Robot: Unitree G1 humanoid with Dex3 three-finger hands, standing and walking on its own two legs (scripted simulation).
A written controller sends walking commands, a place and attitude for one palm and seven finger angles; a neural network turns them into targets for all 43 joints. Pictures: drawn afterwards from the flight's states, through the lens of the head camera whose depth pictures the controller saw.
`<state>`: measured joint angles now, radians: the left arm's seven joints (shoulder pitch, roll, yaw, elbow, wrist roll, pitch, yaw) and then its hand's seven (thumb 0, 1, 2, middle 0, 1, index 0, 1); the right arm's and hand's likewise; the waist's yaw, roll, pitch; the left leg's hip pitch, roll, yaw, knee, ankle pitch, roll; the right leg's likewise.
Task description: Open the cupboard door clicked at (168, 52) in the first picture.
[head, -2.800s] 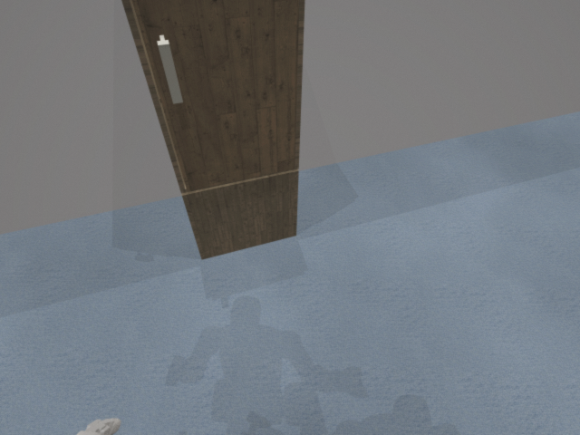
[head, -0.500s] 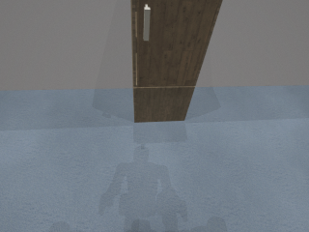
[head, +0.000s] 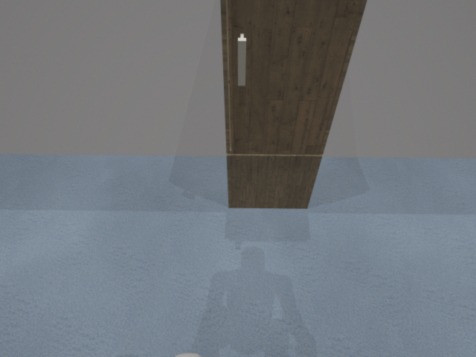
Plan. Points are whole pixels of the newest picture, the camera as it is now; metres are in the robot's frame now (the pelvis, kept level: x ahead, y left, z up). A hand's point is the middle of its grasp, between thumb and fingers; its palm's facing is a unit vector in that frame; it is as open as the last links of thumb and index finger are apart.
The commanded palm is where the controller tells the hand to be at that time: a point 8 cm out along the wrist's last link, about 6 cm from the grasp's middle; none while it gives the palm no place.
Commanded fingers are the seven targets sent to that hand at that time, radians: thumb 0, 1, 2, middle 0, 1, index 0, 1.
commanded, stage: take the last steps up to it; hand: left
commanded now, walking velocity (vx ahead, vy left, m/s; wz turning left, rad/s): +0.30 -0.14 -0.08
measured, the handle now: (241, 59) +0.95 +0.05 +0.07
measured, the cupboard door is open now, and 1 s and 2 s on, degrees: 0 0 0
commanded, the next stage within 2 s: come to a stop and stand still in 0.94 s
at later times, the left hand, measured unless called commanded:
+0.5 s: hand (165, 316) +0.24 +0.18 -0.18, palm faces -0.03 -0.98 -0.17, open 7.4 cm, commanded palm none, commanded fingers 0.00 0.90 0.90 -0.20 -0.30 -0.20 -0.30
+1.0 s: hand (224, 282) +0.33 +0.06 -0.19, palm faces +0.06 -0.99 -0.11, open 7.3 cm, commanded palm none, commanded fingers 0.00 0.90 0.90 -0.20 -0.30 -0.20 -0.30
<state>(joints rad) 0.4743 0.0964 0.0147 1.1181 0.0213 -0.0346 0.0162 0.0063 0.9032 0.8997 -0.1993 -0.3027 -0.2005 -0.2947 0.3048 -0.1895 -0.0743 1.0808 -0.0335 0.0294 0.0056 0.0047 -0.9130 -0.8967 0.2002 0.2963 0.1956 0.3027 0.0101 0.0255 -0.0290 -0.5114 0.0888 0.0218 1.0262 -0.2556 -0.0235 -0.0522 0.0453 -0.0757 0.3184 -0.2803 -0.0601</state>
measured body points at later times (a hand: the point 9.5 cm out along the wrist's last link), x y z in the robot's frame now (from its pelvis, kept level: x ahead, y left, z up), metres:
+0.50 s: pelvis +0.17 -0.01 -0.01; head +0.17 +0.01 +0.44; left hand +0.24 +0.23 -0.16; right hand +0.11 -0.24 -0.15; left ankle +0.08 +0.13 -0.74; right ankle +0.26 -0.18 -0.69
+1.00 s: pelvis +0.35 -0.10 -0.01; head +0.35 -0.07 +0.44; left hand +0.33 +0.11 -0.18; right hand +0.41 -0.33 -0.15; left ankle +0.39 -0.01 -0.73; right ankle +0.33 -0.19 -0.74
